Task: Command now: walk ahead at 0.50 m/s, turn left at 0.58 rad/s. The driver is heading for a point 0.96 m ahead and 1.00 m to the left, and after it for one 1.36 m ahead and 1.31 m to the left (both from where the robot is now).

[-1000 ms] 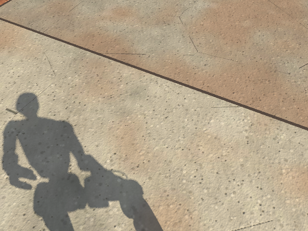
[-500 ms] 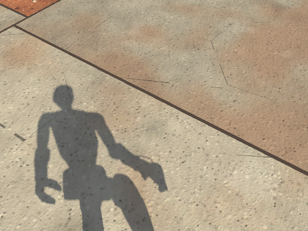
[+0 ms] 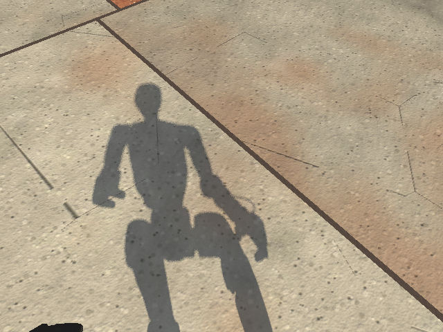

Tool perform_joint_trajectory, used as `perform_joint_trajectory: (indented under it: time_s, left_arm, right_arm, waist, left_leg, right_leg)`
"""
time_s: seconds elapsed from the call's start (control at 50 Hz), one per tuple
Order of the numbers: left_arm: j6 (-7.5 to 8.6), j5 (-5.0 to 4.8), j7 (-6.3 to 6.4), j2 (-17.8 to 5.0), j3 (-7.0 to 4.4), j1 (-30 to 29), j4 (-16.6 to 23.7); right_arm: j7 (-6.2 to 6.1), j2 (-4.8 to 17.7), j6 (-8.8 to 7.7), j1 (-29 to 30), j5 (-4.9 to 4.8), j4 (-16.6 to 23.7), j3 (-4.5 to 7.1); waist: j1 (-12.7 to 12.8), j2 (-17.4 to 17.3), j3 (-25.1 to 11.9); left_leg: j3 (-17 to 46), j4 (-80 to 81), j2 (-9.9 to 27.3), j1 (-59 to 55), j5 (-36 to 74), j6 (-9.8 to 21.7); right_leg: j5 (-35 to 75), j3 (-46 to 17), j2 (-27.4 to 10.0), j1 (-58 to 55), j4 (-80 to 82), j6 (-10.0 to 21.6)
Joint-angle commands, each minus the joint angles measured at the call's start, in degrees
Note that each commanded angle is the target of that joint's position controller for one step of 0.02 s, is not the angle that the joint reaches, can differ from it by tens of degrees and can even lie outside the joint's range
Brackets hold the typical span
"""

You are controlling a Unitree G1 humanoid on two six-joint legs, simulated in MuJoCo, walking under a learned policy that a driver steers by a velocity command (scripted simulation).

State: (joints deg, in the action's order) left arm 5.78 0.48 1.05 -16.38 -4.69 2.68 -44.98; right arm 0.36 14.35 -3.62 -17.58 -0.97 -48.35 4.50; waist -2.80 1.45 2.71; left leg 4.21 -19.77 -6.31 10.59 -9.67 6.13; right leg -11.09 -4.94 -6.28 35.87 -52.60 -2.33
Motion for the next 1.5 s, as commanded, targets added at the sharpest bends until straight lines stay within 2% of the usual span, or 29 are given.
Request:
perform_joint_trajectory:
  time_s: [0.02,0.14,0.22,0.24,0.26,0.28,0.3,0.32,0.36,0.42,0.66,0.74,0.76,0.78,0.8,0.82,0.84,0.88,0.96,1.06,1.16,1.22,1.24,1.26,1.28,1.3,1.34,1.4,1.5]
  left_arm:
    - [0.18,0.04,-0.21,-2.6,-0.36,-3.6,3.8]
    - [1.57,-1.03,-1.98,-4.2,-0.16,-9.9,6.5]
    - [2.89,-0.83,-2.06,-7.8,-1.57,0.3,4.2]
    - [3.13,0.25,-1.74,-10.2,-2.36,8.6,3.0]
    - [2.61,1.25,-1.38,-14.6,-3.46,16.6,1.9]
    - [1.98,-0.13,-1.94,-13.1,-3.1,17.5,0.6]
    - [1.61,-0.9,-1.83,-7.5,-1.66,14.0,2.0]
    - [0.97,-0.69,-1.59,-5.5,-1.0,11.0,2.6]
    - [0.6,0.21,-1.47,-3.7,-0.16,7.4,2.0]
    - [1.25,-0.16,-1.49,-4.4,-0.41,7.5,0.6]
    - [-1.09,-1.49,-0.76,-10.6,-1.9,13.8,-2.7]
    - [-2.82,-2.45,-0.02,-13.6,-2.66,12.6,-2.3]
    - [-2.84,-2.15,0.26,-12.3,-2.05,12.5,-2.0]
    - [-2.23,0.6,-0.08,-5.7,0.02,15.2,0.1]
    - [0.01,0.1,-0.87,-3.8,1.42,15.7,2.9]
    - [1.57,-2.22,-1.66,-9.2,0.07,8.7,4.1]
    - [2.41,-2.89,-1.95,-9.1,0.31,6.4,5.0]
    - [2.19,-0.48,-1.2,-9.0,-0.06,7.3,3.8]
    - [-0.1,0.5,-1.24,-6.8,0.2,8.0,4.3]
    - [0.05,0.09,-1.79,-4.0,1.61,-2.9,7.3]
    - [0.97,-0.94,-2.72,-7.1,0.49,-5.0,8.8]
    - [1.69,-0.59,-2.36,-9.2,-1.08,4.3,6.8]
    - [1.99,0.49,-1.93,-12.0,-1.93,12.0,6.1]
    - [1.14,1.07,-1.92,-16.7,-3.18,18.2,4.2]
    - [0.88,-0.53,-2.35,-12.4,-2.3,18.2,4.5]
    - [0.54,-0.66,-2.06,-8.8,-1.29,15.8,5.2]
    - [-0.12,0.33,-1.77,-6.5,-0.4,10.9,5.2]
    - [0.41,0.05,-1.39,-4.9,-0.01,9.6,4.2]
    - [0.59,-0.11,-1.17,-8.2,-1.18,11.0,2.0]
  right_arm:
    - [-1.26,10.3,-0.54,0.6,-0.23,4.1,2.32]
    - [-1.69,9.8,0.54,-3.4,-0.61,3.0,2.24]
    - [-2.03,9.1,1.14,-1.3,-0.19,4.4,2.06]
    - [-1.63,6.4,0.95,-0.4,0.36,5.6,1.0]
    - [-1.72,3.2,0.58,-6.2,-0.25,6.9,0.15]
    - [-1.62,5.1,0.23,-9.7,-1.34,7.6,-0.21]
    - [-1.55,10.2,0.44,-6.4,-1.59,6.8,0.96]
    - [-1.48,11.3,0.75,-1.3,-0.98,7.7,1.3]
    - [-1.22,9.7,1.04,1.9,-0.14,8.9,1.66]
    - [-0.68,6.1,2.06,1.6,-0.75,10.0,1.07]
    - [2.6,4.3,1.49,17.5,-0.56,17.2,-0.33]
    - [2.7,9.6,2.15,6.2,-0.28,15.9,2.58]
    - [1.82,13.1,2.53,-3.9,-0.43,13.1,4.53]
    - [0.52,18.6,2.97,-8.2,-0.78,11.9,5.71]
    - [1.02,20.4,1.86,-6.4,-0.54,14.4,5.2]
    - [1.46,15.1,1.1,-6.4,-0.1,14.1,3.7]
    - [1.46,13.1,0.52,-4.3,-0.09,13.6,3.03]
    - [1.17,10.1,0.25,2.9,0.2,14.7,1.93]
    - [-0.06,10.7,-0.1,4.2,0.52,14.9,1.91]
    - [-1.31,12.1,0.52,0.3,-0.07,13.0,2.36]
    - [-1.52,11.5,1.08,-3.1,-0.56,11.1,2.32]
    - [-1.5,9.2,1.54,-2.0,-0.21,11.5,1.65]
    - [-1.29,5.7,1.39,-2.3,0.39,12.3,0.32]
    - [-1.34,2.6,0.93,-9.8,-1.19,13.7,-0.64]
    - [-1.52,8.0,0.79,-9.8,-1.51,12.9,0.03]
    - [-1.49,11.4,1.1,-4.0,-1.29,13.3,1.06]
    - [-1.44,10.9,1.48,2.0,0.02,14.6,1.31]
    - [-0.71,7.7,2.38,1.0,-0.89,14.6,1.11]
    - [-0.11,5.6,2.64,5.9,-0.3,16.4,0.28]
  waist:
    - [0.5,-5.2,-2.3]
    - [-2.0,-6.9,-1.7]
    - [4.0,-9.2,-5.5]
    - [7.9,-6.5,-12.8]
    - [7.3,6.5,-21.6]
    - [5.8,18.3,-23.1]
    - [6.8,10.1,-14.8]
    - [7.0,4.9,-8.6]
    - [4.6,3.2,-2.9]
    - [3.4,4.3,-2.0]
    - [7.8,1.6,1.8]
    - [-0.8,4.2,-6.0]
    - [-6.0,2.2,-11.0]
    - [-4.0,-10.5,-15.5]
    - [-1.1,-15.8,-25.0]
    - [-4.5,-8.2,-21.3]
    - [-3.3,-6.9,-13.8]
    - [1.9,-2.4,-7.2]
    - [4.3,-3.6,-5.2]
    - [0.1,-5.4,-2.6]
    - [-0.1,-7.4,-2.6]
    - [4.9,-8.8,-5.8]
    - [8.1,-3.9,-13.0]
    - [5.6,14.8,-20.8]
    - [6.5,13.6,-18.8]
    - [7.9,7.9,-11.8]
    - [6.3,2.9,-4.1]
    - [4.0,6.0,-2.6]
    - [4.5,2.8,-1.5]
  left_leg:
    - [10.1,7.2,11.4,2.1,11.4,7.5]
    - [15.7,2.1,13.2,-2.1,4.8,5.5]
    - [18.8,-8.6,12.4,-4.5,13.7,3.1]
    - [15.6,-21.2,9.2,0.8,12.0,1.2]
    - [7.9,-40.7,1.1,18.6,-6.0,-3.2]
    - [6.4,-51.6,2.1,30.9,-25.2,-4.1]
    - [7.3,-56.1,5.9,34.7,-20.7,-4.5]
    - [4.8,-55.8,8.0,34.0,-15.9,-4.7]
    - [4.0,-50.6,11.4,30.3,-10.5,-4.5]
    - [2.2,-46.3,13.4,28.4,-7.6,-4.9]
    - [-5.8,-17.4,11.0,28.3,8.3,-3.7]
    - [-11.1,-13.7,3.5,9.7,-0.5,1.5]
    - [-8.9,-10.7,2.7,-6.5,2.9,4.0]
    - [12.7,-10.7,16.0,-25.3,2.9,9.5]
    - [43.9,-0.8,26.3,-35.3,-7.5,19.9]
    - [38.5,2.2,24.7,-33.4,-8.5,16.2]
    - [29.9,2.5,22.5,-25.7,-5.2,14.0]
    - [19.9,3.7,18.0,-9.8,5.8,11.0]
    - [13.8,6.8,15.1,1.7,14.9,11.5]
    - [9.8,5.8,10.9,5.9,6.9,7.4]
    - [17.3,-0.5,13.9,0.2,1.2,5.5]
    - [18.2,-9.8,11.3,0.3,4.6,2.5]
    - [14.0,-24.4,7.8,5.9,-0.1,0.2]
    - [5.5,-44.4,-0.3,26.3,-21.5,-4.2]
    - [6.7,-53.6,3.7,34.6,-23.9,-5.0]
    - [6.2,-56.4,6.0,36.7,-18.5,-5.4]
    - [4.1,-52.9,9.5,33.5,-11.5,-5.5]
    - [2.4,-48.1,12.1,28.7,-8.5,-5.4]
    - [1.4,-37.2,13.1,32.2,0.6,-6.6]
  right_leg:
    - [11.0,2.1,2.9,-2.4,12.2,-1.3]
    - [15.4,0.9,6.0,-6.6,25.1,-0.2]
    - [9.1,1.9,6.5,-19.5,29.0,3.7]
    - [8.1,-3.1,0.3,-33.9,26.8,7.0]
    - [-0.7,-23.9,-12.5,-54.8,28.5,14.3]
    - [-13.3,-42.4,-18.9,-58.8,34.3,18.3]
    - [-19.7,-36.0,-16.8,-52.1,35.8,16.0]
    - [-15.6,-26.1,-14.0,-43.8,36.5,13.5]
    - [-3.8,-15.1,-9.8,-32.4,39.4,12.0]
    - [3.6,-6.3,-8.4,-28.3,43.2,12.7]
    - [21.0,12.7,-9.3,-38.9,42.1,10.2]
    - [52.3,17.1,-8.8,-40.4,21.0,7.5]
    - [46.2,18.1,-6.8,-31.7,7.3,5.4]
    - [4.9,18.0,-1.2,-10.4,-12.6,2.5]
    - [-24.7,5.3,8.6,5.3,-26.9,1.1]
    - [-20.1,-0.5,5.1,11.7,-28.3,2.0]
    - [-15.1,0.4,2.9,12.6,-24.4,3.0]
    - [-8.9,0.3,-0.7,4.9,-14.7,2.3]
    - [-3.4,1.8,-0.3,-0.7,-6.0,-1.0]
    - [14.4,2.6,3.9,-5.5,15.6,-2.1]
    - [11.9,0.1,5.4,-9.1,23.1,-0.1]
    - [7.1,1.5,5.4,-22.0,26.4,3.5]
    - [4.6,-6.1,-3.0,-35.5,25.7,7.0]
    - [-9.1,-32.2,-16.2,-54.9,30.8,16.4]
    - [-22.9,-41.9,-18.3,-54.7,35.0,16.4]
    - [-23.7,-33.8,-16.0,-48.4,36.2,14.0]
    - [-9.0,-19.7,-11.5,-35.4,37.6,12.1]
    - [0.4,-8.3,-8.2,-29.4,41.2,11.7]
    - [11.1,1.0,-9.5,-31.8,43.7,13.2]
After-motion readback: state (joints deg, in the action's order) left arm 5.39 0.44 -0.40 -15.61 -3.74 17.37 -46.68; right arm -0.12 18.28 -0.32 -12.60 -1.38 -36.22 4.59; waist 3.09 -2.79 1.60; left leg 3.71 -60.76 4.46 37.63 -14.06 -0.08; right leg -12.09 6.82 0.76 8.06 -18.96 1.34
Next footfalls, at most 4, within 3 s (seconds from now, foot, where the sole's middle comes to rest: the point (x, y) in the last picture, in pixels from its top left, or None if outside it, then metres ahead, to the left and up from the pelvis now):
0.24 right None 0.34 -0.14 -0.78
0.76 left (145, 314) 0.52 0.20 -0.78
1.24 right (154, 213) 0.87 0.19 -0.78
1.76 left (37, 229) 0.82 0.57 -0.78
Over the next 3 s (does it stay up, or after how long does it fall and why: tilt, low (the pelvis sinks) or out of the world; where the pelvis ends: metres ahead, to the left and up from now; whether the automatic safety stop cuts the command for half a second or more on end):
stays up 1.00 0.94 -0.01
